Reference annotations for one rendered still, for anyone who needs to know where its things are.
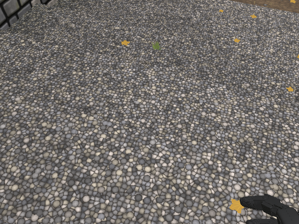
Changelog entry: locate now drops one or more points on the robot right hand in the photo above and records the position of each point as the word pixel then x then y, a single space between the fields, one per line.
pixel 271 206

